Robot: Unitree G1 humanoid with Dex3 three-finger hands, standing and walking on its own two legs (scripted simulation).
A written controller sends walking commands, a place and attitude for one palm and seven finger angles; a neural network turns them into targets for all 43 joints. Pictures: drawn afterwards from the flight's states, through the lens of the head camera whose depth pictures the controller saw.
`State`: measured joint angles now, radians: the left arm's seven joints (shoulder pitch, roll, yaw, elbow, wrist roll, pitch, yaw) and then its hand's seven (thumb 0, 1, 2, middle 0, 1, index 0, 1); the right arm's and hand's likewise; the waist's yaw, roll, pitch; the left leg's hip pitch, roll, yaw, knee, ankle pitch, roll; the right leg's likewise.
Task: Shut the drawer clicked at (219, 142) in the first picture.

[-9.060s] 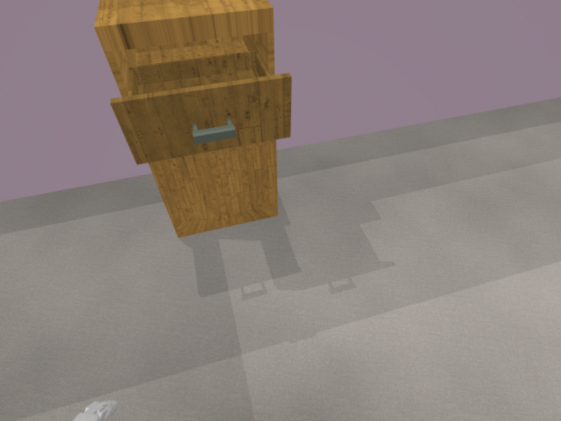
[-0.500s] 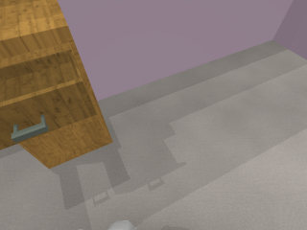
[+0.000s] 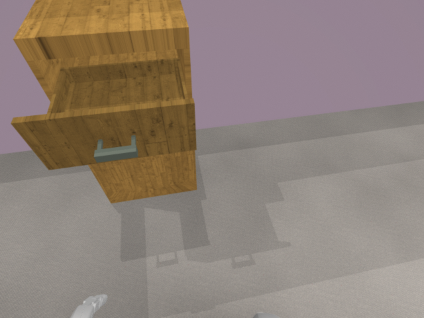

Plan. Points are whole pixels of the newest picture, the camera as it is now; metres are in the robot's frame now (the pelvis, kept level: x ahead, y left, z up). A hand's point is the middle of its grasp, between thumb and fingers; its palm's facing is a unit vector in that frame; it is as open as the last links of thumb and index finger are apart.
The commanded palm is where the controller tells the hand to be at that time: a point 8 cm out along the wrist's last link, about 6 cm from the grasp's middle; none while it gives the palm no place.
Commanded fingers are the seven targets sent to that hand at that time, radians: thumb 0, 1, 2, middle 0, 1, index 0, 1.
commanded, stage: turn to face it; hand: left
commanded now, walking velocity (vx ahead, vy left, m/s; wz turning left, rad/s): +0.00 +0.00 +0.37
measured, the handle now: (116, 147) +0.50 +0.27 -0.03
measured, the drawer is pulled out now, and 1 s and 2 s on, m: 0.26 0.26 0.26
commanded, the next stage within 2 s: take the last steps up to it in 0.26 s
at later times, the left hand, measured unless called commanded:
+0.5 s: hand out of the picture -0.05 +0.18 -0.17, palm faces +0.26 -0.93 -0.24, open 7.4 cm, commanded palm none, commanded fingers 0.00 0.90 0.90 -0.20 -0.30 -0.20 -0.30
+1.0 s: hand out of the picture +0.10 +0.21 -0.17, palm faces +0.18 -0.97 -0.19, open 7.4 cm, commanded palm none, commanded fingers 0.00 0.90 0.90 -0.20 -0.30 -0.20 -0.30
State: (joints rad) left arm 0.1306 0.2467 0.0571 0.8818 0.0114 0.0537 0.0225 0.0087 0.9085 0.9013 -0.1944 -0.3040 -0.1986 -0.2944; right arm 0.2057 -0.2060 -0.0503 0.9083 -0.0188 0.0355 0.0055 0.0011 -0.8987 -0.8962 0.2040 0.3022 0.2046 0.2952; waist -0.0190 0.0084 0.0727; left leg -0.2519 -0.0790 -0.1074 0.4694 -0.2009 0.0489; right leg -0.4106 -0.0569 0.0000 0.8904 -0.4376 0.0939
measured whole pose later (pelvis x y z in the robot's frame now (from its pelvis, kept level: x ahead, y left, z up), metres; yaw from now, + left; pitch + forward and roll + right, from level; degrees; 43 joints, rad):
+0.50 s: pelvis -0.03 -0.02 +0.00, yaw +12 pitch -2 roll +1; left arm 0.29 0.19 0.04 0.97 0.03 0.00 0.02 0.01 0.90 0.90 -0.20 -0.30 -0.20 -0.30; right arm 0.22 -0.23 -0.07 1.01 -0.01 0.06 0.01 0.00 -0.91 -0.90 0.20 0.30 0.20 0.29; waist 0.04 0.00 0.05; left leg -0.27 0.02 0.02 0.73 -0.45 -0.04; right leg -0.21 -0.10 -0.15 0.49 -0.25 0.01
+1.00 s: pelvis +0.07 +0.01 +0.00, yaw +11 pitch -1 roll +1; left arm 0.18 0.18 0.05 1.04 0.02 0.01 -0.02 0.01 0.91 0.90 -0.19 -0.30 -0.20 -0.29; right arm 0.47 -0.12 -0.03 1.13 -0.03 -0.05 -0.03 0.00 -0.90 -0.90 0.20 0.30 0.20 0.29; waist -0.04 -0.01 0.06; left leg 0.09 0.00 0.06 0.29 -0.36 0.00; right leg -0.53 -0.09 -0.09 0.78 -0.23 0.01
